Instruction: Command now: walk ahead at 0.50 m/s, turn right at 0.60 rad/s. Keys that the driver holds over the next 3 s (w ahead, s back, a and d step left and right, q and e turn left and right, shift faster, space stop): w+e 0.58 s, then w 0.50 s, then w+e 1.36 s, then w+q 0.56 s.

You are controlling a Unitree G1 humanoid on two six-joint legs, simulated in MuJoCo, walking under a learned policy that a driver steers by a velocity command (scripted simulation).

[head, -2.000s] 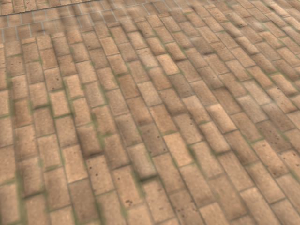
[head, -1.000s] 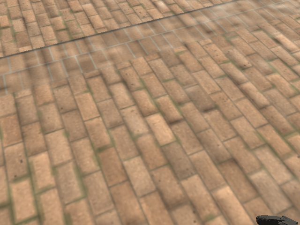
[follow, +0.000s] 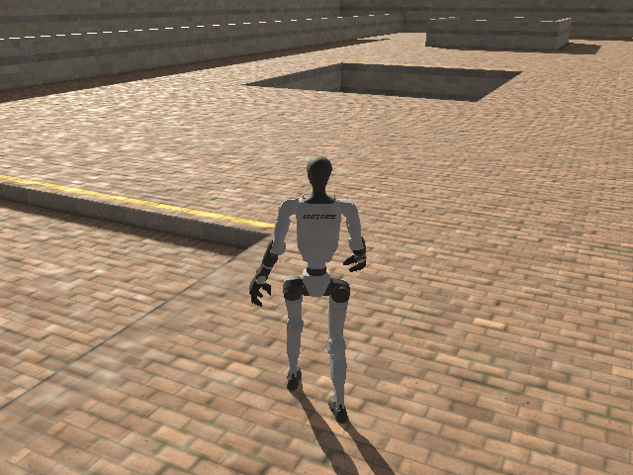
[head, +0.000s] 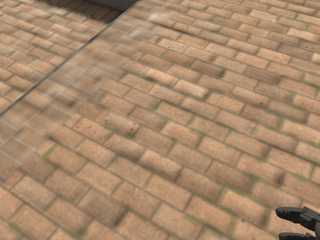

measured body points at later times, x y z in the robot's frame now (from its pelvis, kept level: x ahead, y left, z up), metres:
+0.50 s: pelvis +0.26 -0.03 +0.00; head +0.29 -0.06 +0.45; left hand +0.55 +0.12 -0.07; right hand +0.18 -0.32 -0.13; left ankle +0.14 +0.13 -0.73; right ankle +0.36 -0.19 -0.71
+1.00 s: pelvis +0.52 -0.14 +0.01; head +0.55 -0.16 +0.45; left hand +0.68 +0.10 -0.11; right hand +0.62 -0.45 -0.08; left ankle +0.74 -0.10 -0.70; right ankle +0.36 -0.18 -0.73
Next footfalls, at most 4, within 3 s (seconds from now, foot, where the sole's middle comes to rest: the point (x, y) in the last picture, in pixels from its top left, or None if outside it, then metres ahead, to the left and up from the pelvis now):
0.02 left None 0.18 0.13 -0.76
0.54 right None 0.40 -0.19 -0.76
1.06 left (216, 176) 0.77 -0.13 -0.76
1.60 right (292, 157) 0.90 -0.49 -0.76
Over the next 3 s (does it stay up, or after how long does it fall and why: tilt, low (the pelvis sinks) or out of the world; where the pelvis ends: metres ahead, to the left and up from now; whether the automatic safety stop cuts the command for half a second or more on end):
stays up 1.23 -0.94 0.01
